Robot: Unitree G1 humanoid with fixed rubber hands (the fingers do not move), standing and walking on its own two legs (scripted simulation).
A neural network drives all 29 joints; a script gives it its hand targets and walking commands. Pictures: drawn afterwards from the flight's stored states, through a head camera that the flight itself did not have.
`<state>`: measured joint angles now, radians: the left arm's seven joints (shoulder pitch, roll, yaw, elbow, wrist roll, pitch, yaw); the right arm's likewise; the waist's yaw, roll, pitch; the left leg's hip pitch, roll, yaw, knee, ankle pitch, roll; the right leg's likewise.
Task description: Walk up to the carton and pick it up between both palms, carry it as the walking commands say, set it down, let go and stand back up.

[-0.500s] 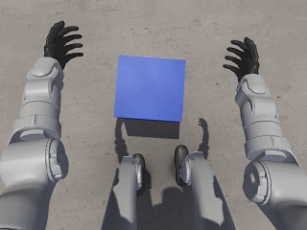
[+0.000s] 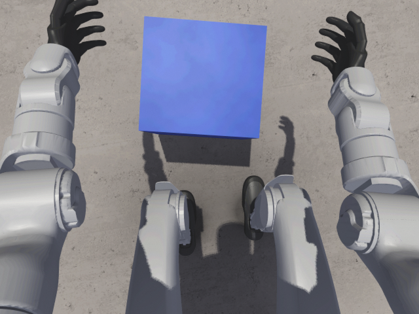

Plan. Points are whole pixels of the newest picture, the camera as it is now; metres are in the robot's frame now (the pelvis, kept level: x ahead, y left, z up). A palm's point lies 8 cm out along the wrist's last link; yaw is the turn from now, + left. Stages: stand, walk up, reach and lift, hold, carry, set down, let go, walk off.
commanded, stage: reach and lift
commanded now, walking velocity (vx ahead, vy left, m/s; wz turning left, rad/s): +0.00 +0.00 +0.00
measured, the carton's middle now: (202, 90) +0.52 +0.04 -0.39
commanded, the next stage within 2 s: none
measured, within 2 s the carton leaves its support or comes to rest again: neither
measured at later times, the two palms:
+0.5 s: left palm (105, 75) +0.52 +0.24 -0.25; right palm (305, 87) +0.50 -0.19 -0.26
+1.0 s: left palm (116, 86) +0.51 +0.24 -0.31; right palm (299, 83) +0.51 -0.19 -0.30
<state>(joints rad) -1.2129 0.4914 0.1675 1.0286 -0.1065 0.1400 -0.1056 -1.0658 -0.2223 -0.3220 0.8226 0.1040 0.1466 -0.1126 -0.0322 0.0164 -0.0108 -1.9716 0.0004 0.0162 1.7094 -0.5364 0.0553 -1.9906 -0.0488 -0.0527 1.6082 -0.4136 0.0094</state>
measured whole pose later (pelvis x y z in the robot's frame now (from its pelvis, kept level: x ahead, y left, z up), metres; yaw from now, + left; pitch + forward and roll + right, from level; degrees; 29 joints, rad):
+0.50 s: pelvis -0.02 -0.01 -0.11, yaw -1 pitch +40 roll -4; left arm -1.37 0.53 0.05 1.11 -0.21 0.11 -0.05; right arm -1.24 -0.27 -0.26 0.96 0.17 0.10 -0.16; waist 0.00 0.00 0.24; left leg -2.19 0.01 0.00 2.10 -0.61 0.05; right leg -2.21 -0.05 -0.07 1.98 -0.46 -0.01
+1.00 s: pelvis -0.02 +0.00 -0.15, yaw -1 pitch +35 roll -4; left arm -1.40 0.54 -0.05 1.12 -0.26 0.07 -0.01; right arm -1.40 -0.36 -0.18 1.18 0.28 0.04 -0.14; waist 0.00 -0.04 0.35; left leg -2.24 0.03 0.03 2.24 -0.61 0.08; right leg -2.28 -0.05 -0.04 2.12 -0.46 0.00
